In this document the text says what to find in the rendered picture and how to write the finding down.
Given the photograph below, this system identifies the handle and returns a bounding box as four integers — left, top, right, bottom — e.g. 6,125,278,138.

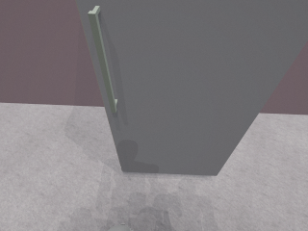
88,6,117,113

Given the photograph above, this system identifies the fridge door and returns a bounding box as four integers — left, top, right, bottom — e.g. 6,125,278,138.
76,0,308,176

